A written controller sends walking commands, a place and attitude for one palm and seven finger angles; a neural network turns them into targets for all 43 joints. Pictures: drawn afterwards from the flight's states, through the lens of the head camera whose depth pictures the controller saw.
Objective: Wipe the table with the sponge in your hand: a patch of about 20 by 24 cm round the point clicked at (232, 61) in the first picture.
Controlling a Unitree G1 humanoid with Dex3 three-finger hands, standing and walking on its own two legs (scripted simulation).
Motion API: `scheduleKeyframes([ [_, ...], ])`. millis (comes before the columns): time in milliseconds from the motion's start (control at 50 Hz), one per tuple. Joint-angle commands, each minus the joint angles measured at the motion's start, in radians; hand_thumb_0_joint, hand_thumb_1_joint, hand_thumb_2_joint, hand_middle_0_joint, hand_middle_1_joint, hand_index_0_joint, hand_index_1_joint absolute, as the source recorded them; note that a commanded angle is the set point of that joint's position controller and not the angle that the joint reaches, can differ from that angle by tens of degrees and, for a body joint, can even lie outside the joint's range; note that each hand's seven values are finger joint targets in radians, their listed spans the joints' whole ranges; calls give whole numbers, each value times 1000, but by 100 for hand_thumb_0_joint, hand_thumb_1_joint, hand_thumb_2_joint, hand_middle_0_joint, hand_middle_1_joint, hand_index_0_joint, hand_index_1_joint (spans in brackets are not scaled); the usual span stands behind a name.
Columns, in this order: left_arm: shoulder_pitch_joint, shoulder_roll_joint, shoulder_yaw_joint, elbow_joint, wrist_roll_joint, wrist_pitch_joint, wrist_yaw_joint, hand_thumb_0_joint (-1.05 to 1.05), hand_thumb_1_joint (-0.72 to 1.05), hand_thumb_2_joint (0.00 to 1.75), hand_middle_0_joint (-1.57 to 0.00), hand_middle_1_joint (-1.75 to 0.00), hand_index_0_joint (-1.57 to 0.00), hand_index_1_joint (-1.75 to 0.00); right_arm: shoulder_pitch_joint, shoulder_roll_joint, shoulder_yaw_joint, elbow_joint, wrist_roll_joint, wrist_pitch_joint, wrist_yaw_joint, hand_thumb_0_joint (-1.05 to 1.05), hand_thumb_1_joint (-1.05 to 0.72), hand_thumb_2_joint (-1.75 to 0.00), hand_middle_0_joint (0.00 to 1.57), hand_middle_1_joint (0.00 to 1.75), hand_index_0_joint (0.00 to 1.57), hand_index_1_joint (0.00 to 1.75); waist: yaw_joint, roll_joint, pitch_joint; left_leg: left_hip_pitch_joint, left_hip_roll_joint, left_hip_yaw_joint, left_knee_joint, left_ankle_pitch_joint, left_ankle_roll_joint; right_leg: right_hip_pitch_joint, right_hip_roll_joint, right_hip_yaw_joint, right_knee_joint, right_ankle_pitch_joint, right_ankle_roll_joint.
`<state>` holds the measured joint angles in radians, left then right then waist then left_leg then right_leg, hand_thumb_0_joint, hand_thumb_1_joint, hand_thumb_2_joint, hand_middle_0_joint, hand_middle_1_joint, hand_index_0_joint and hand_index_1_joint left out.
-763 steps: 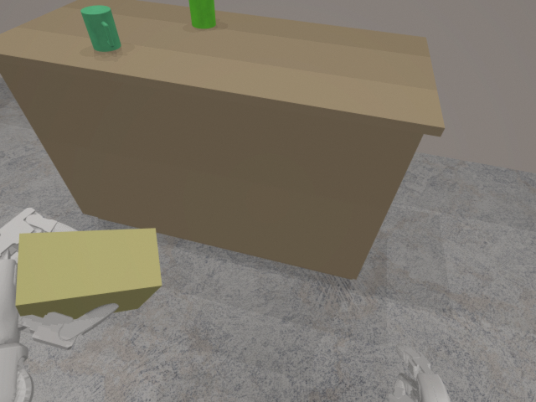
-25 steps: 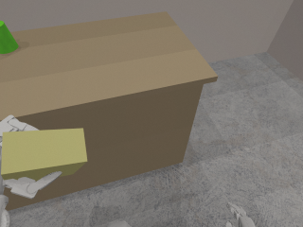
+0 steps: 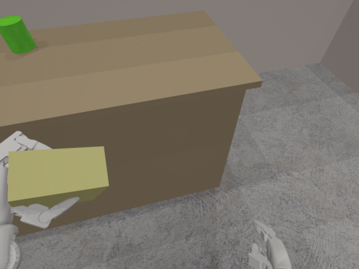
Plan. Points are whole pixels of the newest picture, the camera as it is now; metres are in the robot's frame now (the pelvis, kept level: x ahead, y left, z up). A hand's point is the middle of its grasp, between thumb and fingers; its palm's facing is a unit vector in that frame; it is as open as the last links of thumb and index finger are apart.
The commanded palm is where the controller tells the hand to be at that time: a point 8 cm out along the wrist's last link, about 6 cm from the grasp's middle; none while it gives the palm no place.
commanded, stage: come to a stop and stand still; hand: left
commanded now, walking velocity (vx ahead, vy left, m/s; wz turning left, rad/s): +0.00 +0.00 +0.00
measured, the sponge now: (73, 178) +0.23 +0.20 +0.15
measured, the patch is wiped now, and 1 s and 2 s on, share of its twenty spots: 0.00 0.00 0.00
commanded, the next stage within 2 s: look again from close up in 0.50 s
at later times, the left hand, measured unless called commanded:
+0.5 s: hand (39, 195) +0.19 +0.24 +0.16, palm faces +0.36 -0.85 -0.39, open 10.2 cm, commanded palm +0.14 +0.28 +0.18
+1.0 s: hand (23, 175) +0.23 +0.29 +0.15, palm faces +0.35 -0.85 -0.40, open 10.2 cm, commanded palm +0.17 +0.31 +0.18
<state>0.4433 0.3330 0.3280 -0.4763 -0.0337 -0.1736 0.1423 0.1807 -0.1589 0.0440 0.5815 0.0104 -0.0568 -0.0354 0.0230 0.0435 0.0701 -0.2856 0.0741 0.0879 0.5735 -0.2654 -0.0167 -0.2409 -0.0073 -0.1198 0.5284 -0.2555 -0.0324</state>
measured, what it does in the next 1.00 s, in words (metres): stands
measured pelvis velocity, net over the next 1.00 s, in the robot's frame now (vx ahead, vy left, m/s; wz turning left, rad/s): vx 0.00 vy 0.04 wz -0.04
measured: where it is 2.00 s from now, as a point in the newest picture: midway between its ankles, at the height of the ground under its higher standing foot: outside the picture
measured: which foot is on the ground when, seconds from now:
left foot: down 0.00-1.00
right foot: down 0.00-1.00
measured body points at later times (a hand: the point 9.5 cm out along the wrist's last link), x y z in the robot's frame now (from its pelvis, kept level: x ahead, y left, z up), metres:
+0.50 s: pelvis -0.03 +0.01 +0.00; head -0.01 +0.01 +0.45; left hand +0.17 +0.28 +0.18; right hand +0.12 -0.23 -0.09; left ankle +0.03 +0.12 -0.73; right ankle +0.02 -0.10 -0.73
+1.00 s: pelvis +0.00 +0.04 +0.01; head +0.02 +0.06 +0.45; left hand +0.20 +0.33 +0.17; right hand +0.17 -0.18 -0.06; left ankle +0.03 +0.12 -0.73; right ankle +0.02 -0.10 -0.73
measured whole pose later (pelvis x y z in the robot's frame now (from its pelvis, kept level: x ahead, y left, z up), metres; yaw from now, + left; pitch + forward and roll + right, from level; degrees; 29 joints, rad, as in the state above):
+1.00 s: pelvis +0.00 +0.04 +0.01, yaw -2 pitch -1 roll -1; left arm 0.40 0.38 0.36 -0.39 -0.01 -0.21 0.09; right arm 0.24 -0.17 0.04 0.56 -0.01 -0.15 -0.03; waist 0.04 -0.05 0.05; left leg -0.24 -0.01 0.08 0.48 -0.22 0.05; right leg -0.23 -0.02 -0.01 0.47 -0.21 0.01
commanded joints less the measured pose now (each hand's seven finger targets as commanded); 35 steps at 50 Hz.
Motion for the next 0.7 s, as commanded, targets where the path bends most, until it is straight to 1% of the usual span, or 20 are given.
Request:
scheduleKeyframes([
  [0,-47,199,127,-217,-13,-46,22,0,10,130,-120,-160,-120,-160,-63,-114,-57,-138,-3,-31,-21,0,-90,-90,20,30,20,30,-19,-166,-131,51,-11,-33,-9,-57,3,-21,-234,259,-221,80,-33],
  [20,-77,212,142,-264,-11,-49,23,0,10,130,-120,-160,-120,-160,-77,-121,-57,-147,-7,-29,-24,0,-90,-90,20,30,20,30,-16,-130,-148,65,-7,-36,-48,-17,5,-11,-211,227,-204,37,-23],
  [40,-52,209,139,-255,-12,-52,24,0,10,130,-120,-160,-120,-160,-79,-118,-57,-144,-5,-28,-29,0,-90,-90,20,30,20,30,-18,-113,-134,85,9,-50,-88,17,13,-23,-183,207,-191,3,-10],
  [60,-55,207,137,-263,-11,-56,26,0,10,130,-120,-160,-120,-160,-76,-127,-57,-144,-8,-26,-32,0,-90,-90,20,30,20,30,-17,-69,-129,75,29,-70,-123,24,21,-18,-154,180,-177,-35,4],
  [100,-39,204,137,-252,-7,-62,25,0,10,130,-120,-160,-120,-160,-78,-131,-58,-150,-8,-26,-37,0,-90,-90,20,30,20,30,-10,-13,-90,27,60,-99,-179,-84,34,-32,-117,171,-180,-139,22],
  [120,-56,202,137,-272,-5,-66,24,0,10,130,-120,-160,-120,-160,-83,-135,-61,-159,-10,-29,-38,0,-90,-90,20,30,20,30,-9,32,-86,4,66,-110,-211,-105,36,-16,-98,153,-166,-150,26],
  [160,-39,190,129,-243,2,-76,29,0,10,130,-120,-160,-120,-160,-66,-139,-59,-150,-8,-36,-39,0,-90,-90,20,30,20,30,-11,65,-73,-53,80,-125,-238,-150,42,28,-76,135,-143,-115,32],
  [240,-35,175,111,-232,6,-86,30,0,10,130,-120,-160,-120,-160,-43,-146,-68,-144,-4,-58,-35,0,-90,-90,20,30,20,30,-13,54,-110,-47,68,-107,-215,-100,33,66,-73,138,-130,-27,31],
  [320,-15,176,112,-213,4,-79,30,0,10,130,-120,-160,-120,-160,-32,-153,-75,-138,-5,-68,-31,0,-90,-90,20,30,20,30,-16,-13,-123,-23,48,-88,-174,-88,25,35,-90,162,-163,-46,25],
  [340,-25,176,105,-219,4,-79,30,0,10,130,-120,-160,-120,-160,-35,-147,-71,-138,-4,-69,-32,0,-90,-90,20,30,20,30,-17,-18,-109,-22,46,-84,-169,-89,24,23,-95,169,-171,-55,24],
  [400,-30,189,117,-224,5,-78,33,0,10,130,-120,-160,-120,-160,-35,-146,-71,-133,-8,-70,-33,0,-90,-90,20,30,20,30,-17,-23,-110,-8,39,-83,-157,-94,26,-2,-101,184,-189,-86,19],
  [440,-48,195,118,-238,5,-79,33,0,10,130,-120,-160,-120,-160,-38,-147,-69,-134,-9,-72,-34,0,-90,-90,20,30,20,30,-19,-11,-100,-14,42,-92,-168,-92,23,-6,-95,172,-183,-99,19],
  [520,-52,191,124,-240,4,-79,32,0,10,130,-120,-160,-120,-160,-39,-147,-67,-136,-13,-71,-34,0,-90,-90,20,30,20,30,-17,31,-111,-26,50,-101,-199,-99,25,16,-72,153,-165,-79,24],
  [560,-35,181,118,-217,4,-80,33,0,10,130,-120,-160,-120,-160,-35,-144,-64,-133,-11,-73,-33,0,-90,-90,20,30,20,30,-15,25,-117,-29,61,-105,-207,-85,29,37,-63,146,-147,-29,28],
  [580,-1051,1009,711,-407,130,-170,10,0,10,130,-120,-160,-120,-160,46,-179,-107,-95,-70,-131,-35,0,-90,-90,20,30,20,30,43,-169,-40,-124,33,-28,6,4,34,-44,-128,287,-278,156,56],
  [600,-493,401,302,156,41,-120,-36,0,10,130,-120,-160,-120,-160,13,-63,-62,-46,-34,-128,-33,0,-90,-90,20,30,20,30,2,-215,-216,0,-91,-46,52,-4,29,-8,-185,283,-221,114,-42],
  [620,-338,324,277,59,-3,-105,-17,0,10,130,-120,-160,-120,-160,-30,-111,-75,-121,2,-130,-22,0,-90,-90,20,30,20,30,25,-95,-215,76,-67,-51,-6,7,20,-18,-193,349,-224,59,-56],
  [640,-289,201,154,155,0,-102,-32,0,10,130,-120,-160,-120,-160,-5,-118,-76,-141,7,-141,-20,0,-90,-90,20,30,20,30,14,-42,-203,93,-53,-17,-52,-10,13,-16,-179,315,-227,-5,-43],
  [660,-269,186,108,50,-11,-113,-42,0,10,130,-120,-160,-120,-160,-5,-142,-78,-133,1,-148,-10,0,-90,-90,20,30,20,30,21,40,-204,121,-62,-37,-97,-4,19,-9,-146,268,-213,-41,-33],
  [680,-220,171,88,6,-19,-114,-47,0,10,130,-120,-160,-120,-160,-11,-150,-77,-126,2,-156,3,0,-90,-90,20,30,20,30,20,60,-186,127,-45,-54,-138,-29,21,-29,-123,247,-216,-122,-17],
])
